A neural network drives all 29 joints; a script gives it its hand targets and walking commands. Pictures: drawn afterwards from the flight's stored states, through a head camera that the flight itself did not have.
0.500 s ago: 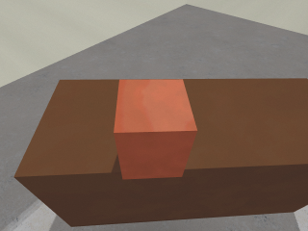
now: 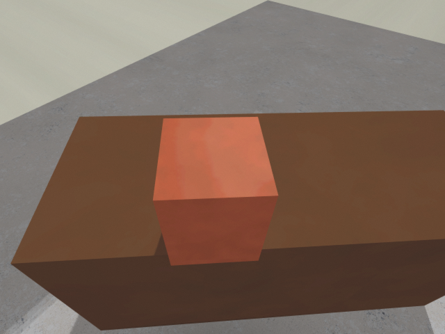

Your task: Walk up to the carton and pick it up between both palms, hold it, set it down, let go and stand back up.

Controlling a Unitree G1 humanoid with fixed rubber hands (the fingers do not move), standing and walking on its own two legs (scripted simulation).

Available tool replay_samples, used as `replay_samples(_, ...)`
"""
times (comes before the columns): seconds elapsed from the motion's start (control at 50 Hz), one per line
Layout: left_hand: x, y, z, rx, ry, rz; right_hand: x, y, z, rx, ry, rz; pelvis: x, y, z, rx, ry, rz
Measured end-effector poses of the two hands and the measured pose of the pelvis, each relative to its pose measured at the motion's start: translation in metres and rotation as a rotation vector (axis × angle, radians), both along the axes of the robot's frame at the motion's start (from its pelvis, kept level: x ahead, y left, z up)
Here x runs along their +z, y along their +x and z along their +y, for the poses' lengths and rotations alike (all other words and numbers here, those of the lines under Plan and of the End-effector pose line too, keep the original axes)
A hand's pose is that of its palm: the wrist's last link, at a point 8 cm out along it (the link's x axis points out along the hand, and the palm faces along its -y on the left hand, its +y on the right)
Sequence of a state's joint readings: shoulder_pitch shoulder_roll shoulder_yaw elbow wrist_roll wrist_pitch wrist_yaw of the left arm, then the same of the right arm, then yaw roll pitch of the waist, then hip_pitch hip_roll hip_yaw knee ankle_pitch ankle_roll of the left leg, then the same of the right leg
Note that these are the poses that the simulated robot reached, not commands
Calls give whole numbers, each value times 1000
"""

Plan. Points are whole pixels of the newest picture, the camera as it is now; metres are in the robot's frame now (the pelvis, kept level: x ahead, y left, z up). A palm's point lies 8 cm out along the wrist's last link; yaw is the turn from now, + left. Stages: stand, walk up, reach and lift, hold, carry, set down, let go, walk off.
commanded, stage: stand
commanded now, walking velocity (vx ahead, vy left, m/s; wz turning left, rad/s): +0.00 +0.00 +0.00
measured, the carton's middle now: (213, 193) +0.40 +0.03 +0.01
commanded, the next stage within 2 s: none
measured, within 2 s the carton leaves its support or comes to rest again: neither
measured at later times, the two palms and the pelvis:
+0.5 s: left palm out of the picture +0.05 +0.23 -0.13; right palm out of the picture +0.04 -0.25 -0.13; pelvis +0.02 -0.01 +0.00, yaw +0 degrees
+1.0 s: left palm out of the picture +0.04 +0.22 -0.13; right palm out of the picture +0.05 -0.25 -0.14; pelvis +0.04 -0.01 +0.00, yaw +0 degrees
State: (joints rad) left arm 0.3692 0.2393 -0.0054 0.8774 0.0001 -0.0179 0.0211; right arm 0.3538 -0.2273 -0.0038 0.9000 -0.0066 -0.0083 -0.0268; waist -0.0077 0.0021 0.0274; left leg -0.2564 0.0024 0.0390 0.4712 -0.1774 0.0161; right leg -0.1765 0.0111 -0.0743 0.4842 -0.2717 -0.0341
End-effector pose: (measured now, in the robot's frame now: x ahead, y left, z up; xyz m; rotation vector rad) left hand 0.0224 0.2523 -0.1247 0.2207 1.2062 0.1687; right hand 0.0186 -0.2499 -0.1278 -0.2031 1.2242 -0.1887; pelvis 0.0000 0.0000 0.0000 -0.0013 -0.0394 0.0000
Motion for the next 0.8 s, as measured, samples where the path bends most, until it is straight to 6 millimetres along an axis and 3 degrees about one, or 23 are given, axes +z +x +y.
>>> replay_samples(0.32, 0, 19, -13, 4, -8, 8, -3, 12, -3, 3, 9, 33, 2, 16, -8, 3, 3, 2)
replay_samples(0.8, -2, 23, -25, 32, -10, 50, -8, 31, -3, 18, 21, 71, 4, 34, -16, 6, -1, 11)
